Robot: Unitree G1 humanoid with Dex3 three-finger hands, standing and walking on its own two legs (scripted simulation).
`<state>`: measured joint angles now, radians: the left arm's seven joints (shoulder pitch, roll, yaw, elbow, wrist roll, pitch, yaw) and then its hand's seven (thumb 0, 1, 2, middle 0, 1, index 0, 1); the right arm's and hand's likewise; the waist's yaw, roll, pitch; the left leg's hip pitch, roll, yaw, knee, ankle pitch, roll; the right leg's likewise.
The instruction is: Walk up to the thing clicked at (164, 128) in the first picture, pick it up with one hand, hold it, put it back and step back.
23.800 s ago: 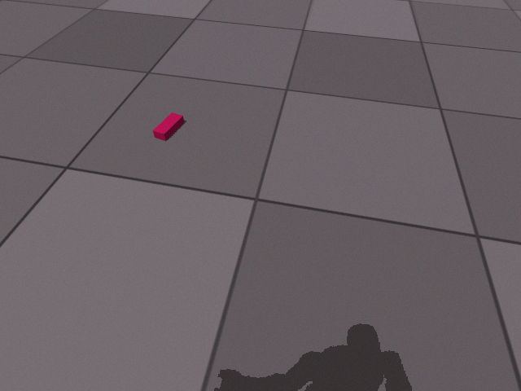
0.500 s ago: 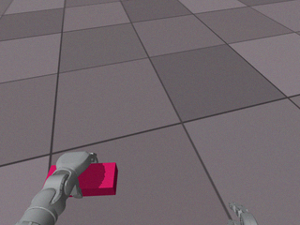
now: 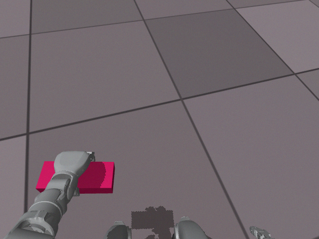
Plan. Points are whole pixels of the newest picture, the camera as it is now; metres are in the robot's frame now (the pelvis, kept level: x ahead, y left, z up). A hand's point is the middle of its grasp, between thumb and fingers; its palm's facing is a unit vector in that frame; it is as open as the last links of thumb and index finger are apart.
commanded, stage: crouch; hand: left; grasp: from above
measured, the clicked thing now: (79, 177) +0.33 +0.22 -0.16
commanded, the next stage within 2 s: lower in 1.52 s
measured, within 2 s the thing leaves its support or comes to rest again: neither
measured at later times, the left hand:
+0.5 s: hand (95, 176) +0.39 +0.22 -0.36, palm faces -0.48 +0.03 -0.88, open 10.8 cm
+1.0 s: hand (99, 176) +0.43 +0.23 -0.49, palm faces -0.49 +0.00 -0.87, open 10.8 cm
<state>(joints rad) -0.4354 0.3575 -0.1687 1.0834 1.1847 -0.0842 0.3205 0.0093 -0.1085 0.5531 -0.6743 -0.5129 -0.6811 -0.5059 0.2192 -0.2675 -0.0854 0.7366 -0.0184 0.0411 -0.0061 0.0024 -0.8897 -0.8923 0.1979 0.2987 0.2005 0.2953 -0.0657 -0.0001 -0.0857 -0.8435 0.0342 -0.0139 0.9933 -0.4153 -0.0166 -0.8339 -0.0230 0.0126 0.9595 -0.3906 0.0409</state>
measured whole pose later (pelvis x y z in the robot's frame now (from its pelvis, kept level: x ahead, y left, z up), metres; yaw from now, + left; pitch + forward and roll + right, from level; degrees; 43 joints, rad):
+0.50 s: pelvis -0.04 +0.01 -0.21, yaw -1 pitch +37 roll -4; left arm -0.76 0.48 -0.01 1.26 1.21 -0.10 0.36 0.01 -0.07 0.53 -0.63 -0.54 -0.64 -0.53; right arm 0.22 -0.22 -0.04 0.75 -0.08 -0.04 0.01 0.00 -0.89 -0.89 0.20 0.30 0.20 0.30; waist -0.18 0.05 -0.19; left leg -1.83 0.02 -0.06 1.84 -0.65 0.00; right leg -1.80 -0.02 0.02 1.79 -0.62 0.06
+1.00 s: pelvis -0.04 +0.00 -0.31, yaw -3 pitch +38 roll -6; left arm -0.93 0.63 0.06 1.36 1.26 -0.15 0.36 0.01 -0.07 0.53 -0.62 -0.55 -0.63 -0.54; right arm 0.18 -0.26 -0.01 0.72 -0.12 -0.05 0.09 0.00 -0.90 -0.90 0.20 0.30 0.20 0.30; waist -0.23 0.01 -0.10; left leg -2.15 0.00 -0.12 2.18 -0.70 -0.03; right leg -2.11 -0.01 -0.01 2.11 -0.68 0.06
